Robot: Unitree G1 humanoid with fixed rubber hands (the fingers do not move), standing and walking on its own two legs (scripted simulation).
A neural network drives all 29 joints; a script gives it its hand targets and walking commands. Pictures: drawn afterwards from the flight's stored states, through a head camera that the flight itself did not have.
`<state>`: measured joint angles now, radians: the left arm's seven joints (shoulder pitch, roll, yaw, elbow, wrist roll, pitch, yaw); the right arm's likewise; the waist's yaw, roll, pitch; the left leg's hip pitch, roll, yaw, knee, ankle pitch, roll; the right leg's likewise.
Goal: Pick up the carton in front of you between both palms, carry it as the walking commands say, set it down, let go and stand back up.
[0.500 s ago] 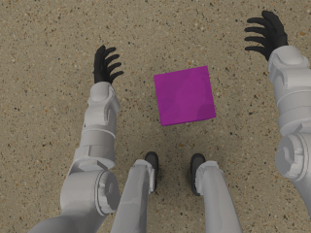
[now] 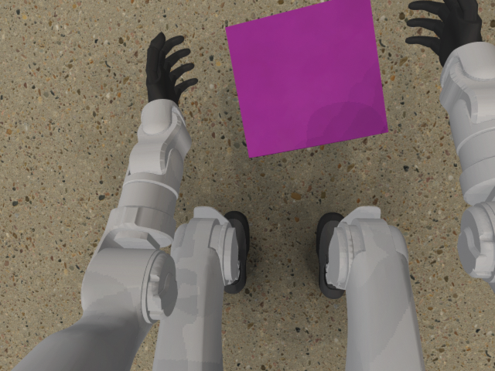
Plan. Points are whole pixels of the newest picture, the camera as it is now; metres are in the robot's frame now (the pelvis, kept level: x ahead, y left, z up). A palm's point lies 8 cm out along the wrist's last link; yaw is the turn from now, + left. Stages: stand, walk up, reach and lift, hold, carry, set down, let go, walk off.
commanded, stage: reach and lift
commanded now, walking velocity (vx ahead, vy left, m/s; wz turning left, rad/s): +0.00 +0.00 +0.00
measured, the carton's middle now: (301, 94) +0.50 -0.06 -0.33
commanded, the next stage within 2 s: none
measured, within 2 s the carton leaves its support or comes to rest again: leaves its support in 1.12 s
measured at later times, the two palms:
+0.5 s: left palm (184, 91) +0.51 +0.15 -0.25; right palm (403, 63) +0.53 -0.22 -0.27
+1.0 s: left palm (207, 88) +0.51 +0.10 -0.24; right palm (394, 57) +0.53 -0.20 -0.25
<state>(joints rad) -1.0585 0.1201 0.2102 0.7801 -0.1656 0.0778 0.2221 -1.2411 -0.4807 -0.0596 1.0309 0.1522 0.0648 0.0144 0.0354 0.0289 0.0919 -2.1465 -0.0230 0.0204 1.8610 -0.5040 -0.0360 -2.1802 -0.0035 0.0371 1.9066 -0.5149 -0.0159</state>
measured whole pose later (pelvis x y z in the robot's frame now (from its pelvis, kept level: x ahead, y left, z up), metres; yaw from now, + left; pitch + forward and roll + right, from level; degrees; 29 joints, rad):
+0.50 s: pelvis -0.01 +0.00 -0.08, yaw +2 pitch +37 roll +5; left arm -1.38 0.23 0.09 1.12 -0.34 0.01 0.21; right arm -1.44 -0.53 0.09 1.17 0.22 0.01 -0.02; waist 0.03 0.10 0.35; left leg -2.27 -0.05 0.02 2.14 -0.53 -0.06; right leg -2.30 -0.03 0.04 2.21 -0.56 -0.03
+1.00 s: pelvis -0.01 +0.00 -0.08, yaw +1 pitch +38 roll +5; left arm -1.42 0.10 0.30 1.15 -0.15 0.01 0.24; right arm -1.58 -0.43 0.12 1.37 0.18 0.03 -0.02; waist 0.02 0.08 0.30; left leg -2.27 -0.05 0.01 2.11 -0.51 -0.06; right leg -2.30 -0.02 0.04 2.17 -0.53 -0.03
